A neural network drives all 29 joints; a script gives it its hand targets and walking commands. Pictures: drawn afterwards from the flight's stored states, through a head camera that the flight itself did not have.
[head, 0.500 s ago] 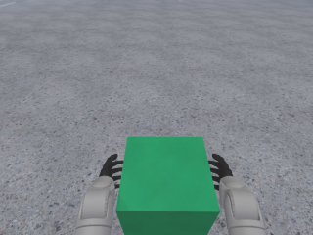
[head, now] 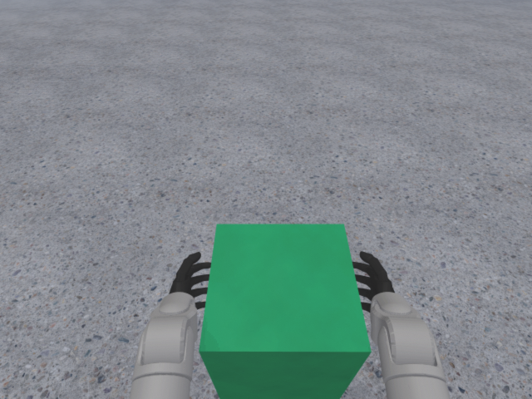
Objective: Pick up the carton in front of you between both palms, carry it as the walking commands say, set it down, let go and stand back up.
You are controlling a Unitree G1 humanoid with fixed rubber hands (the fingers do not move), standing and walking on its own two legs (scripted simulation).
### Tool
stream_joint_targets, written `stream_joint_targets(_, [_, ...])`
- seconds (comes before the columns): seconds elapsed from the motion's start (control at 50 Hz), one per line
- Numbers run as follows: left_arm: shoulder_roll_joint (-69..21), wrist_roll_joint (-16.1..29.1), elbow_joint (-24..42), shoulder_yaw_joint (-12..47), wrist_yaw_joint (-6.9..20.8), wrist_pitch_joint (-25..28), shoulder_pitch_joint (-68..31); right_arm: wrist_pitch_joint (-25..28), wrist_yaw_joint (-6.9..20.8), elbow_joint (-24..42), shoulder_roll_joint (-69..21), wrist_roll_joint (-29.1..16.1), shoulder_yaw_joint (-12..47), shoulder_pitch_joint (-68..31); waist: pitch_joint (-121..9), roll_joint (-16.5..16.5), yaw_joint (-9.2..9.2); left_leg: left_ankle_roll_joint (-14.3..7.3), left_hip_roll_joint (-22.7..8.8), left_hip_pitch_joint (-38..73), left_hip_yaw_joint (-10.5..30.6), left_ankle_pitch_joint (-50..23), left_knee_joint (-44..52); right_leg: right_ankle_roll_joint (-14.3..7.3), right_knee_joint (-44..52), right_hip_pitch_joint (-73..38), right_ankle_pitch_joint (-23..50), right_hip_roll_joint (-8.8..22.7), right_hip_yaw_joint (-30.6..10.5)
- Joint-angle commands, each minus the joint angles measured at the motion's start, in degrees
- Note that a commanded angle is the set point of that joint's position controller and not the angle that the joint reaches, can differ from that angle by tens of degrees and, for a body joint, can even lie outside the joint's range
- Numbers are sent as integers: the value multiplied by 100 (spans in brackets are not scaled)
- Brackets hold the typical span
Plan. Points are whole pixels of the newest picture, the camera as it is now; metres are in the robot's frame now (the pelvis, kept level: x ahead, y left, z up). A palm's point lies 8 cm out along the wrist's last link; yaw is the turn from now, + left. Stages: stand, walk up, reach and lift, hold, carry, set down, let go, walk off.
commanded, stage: carry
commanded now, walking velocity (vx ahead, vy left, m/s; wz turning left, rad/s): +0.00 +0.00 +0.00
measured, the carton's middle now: (279, 315) +0.30 +0.00 -0.04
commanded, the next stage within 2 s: hold in 0.10 s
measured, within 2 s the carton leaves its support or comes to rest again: neither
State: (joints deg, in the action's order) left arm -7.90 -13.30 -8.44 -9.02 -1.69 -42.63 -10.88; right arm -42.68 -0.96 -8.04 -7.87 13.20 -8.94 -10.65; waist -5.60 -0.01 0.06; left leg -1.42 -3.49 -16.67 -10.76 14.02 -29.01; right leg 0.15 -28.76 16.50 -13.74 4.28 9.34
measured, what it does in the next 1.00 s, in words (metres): stands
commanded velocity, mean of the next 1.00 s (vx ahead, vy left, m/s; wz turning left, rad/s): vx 0.00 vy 0.00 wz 0.00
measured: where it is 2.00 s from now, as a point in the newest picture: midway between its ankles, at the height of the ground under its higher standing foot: outside the picture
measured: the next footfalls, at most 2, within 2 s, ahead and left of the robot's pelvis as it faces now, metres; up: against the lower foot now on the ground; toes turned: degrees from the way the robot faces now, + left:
none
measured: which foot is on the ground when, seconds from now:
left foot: down 0.00-1.00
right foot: down 0.00-1.00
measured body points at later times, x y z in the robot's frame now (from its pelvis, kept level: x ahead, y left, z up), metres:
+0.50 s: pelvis -0.02 -0.01 +0.01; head -0.06 -0.01 +0.45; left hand +0.27 +0.16 +0.04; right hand +0.28 -0.15 +0.04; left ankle +0.01 +0.11 -0.74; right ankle +0.01 -0.13 -0.74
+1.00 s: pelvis -0.05 -0.01 -0.03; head +0.10 -0.01 +0.39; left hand +0.34 +0.14 -0.08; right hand +0.34 -0.17 -0.08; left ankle +0.01 +0.10 -0.74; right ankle +0.01 -0.13 -0.74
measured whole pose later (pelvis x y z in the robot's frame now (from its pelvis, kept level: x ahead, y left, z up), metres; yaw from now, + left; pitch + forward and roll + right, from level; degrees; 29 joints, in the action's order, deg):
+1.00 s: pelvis -0.05 -0.01 -0.03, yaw +2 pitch +10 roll +0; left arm -9.1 -24.4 -36.1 -29.3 1.4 -17.4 -38.5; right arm -18.1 2.2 -32.0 -10.2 24.7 -31.2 -36.2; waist 8.7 -0.4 -1.9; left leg -0.5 3.5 -39.2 4.0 15.4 -44.3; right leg 0.1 -44.3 38.4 -16.3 -3.0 -3.7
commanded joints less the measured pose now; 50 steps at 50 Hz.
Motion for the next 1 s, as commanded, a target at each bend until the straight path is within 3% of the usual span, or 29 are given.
stream_joint_targets(0.0, [-5034,1454,456,3202,1295,225,-2579,225,1218,425,-5042,-1400,3153,-2551,-1296,-12,0,19,-644,505,659,-1009,467,-45,397,-426,861,539,-555])
stream_joint_targets(0.08, [-5024,1445,433,3190,1292,218,-2537,218,1215,395,-5031,-1387,3134,-2505,-1335,-13,1,16,-643,528,658,-1055,456,-43,384,-446,891,539,-554])
stream_joint_targets(0.1, [-5180,1425,456,3004,1352,193,-2088,191,1280,414,-5081,-1329,2946,-1983,-697,30,-34,4,748,1466,1557,-2364,695,-165,648,-1211,1926,-977,-1321])
stream_joint_targets(0.12, [-4943,1296,530,2967,1320,264,-2055,267,1250,644,-4968,-1239,2898,-2005,-1026,-25,-39,-2,666,1897,1656,-2424,674,-210,733,-1323,1810,-906,-1401])
stream_joint_targets(0.2, [-4952,1210,463,2925,1278,311,-2184,319,1265,464,-4938,-1212,2898,-2174,-871,-76,3,44,743,1958,1636,-2433,759,-103,789,-1415,2041,-952,-1449])
stream_joint_targets(0.24, [-5003,1173,448,2901,1289,317,-2357,341,1310,391,-4959,-1250,2910,-2407,-770,-75,30,83,728,1982,1602,-1939,829,-92,873,-1239,1483,-964,-1434])
stream_joint_targets(0.36, [-5200,1229,136,2868,1422,286,-2701,339,1373,-15,-5152,-1145,2695,-2619,-504,-79,-56,91,736,1768,1574,-1051,906,-153,965,-1124,782,-916,-1433])
stream_joint_targets(0.48, [-5349,1156,-312,2600,1584,277,-3170,324,1502,-420,-5359,-1061,2465,-3119,-240,7,-27,47,717,1551,1552,-247,953,-184,1044,-996,49,-829,-1432])
stream_joint_targets(0.58, [-5373,816,-1385,1867,1762,553,-4407,563,1602,-1484,-5490,-769,1760,-4315,46,146,-22,-27,712,1192,1519,843,714,-230,946,-607,-1171,-718,-1473])
stream_joint_targets(0.66, [-5197,280,-2487,871,1716,877,-5274,871,1480,-2509,-5276,-230,797,-5202,252,73,-58,-44,749,757,1509,1325,377,-260,661,-296,-1689,-684,-1497])
stream_joint_targets(0.74, [-4591,-303,-3139,-151,1429,1108,-5373,1105,1209,-3042,-4507,433,-315,-5263,506,-67,-180,-22,783,183,1519,1331,138,-237,256,15,-1442,-792,-1361])
stream_joint_targets(0.82, [-3879,-764,-3272,-736,1195,1556,-5125,1528,1037,-3034,-3783,902,-962,-5006,192,-98,-234,-19,891,-510,1437,555,-297,-159,-261,579,-544,-943,-1216])
stream_joint_targets(0.9, [-3861,-699,-3205,-494,1112,2374,-5094,2312,1037,-2822,-3861,772,-578,-5037,-768,-35,-185,37,1000,-962,1393,-334,-828,-56,-831,1054,325,-1054,-1178])
stream_joint_targets(0.98, [-4442,-280,-3111,421,1112,3164,-5328,3111,1124,-2731,-4394,285,353,-5336,-2212,-18,-185,121,1079,-1336,1437,-1093,-1538,19,-1586,1631,1075,-1146,-1170])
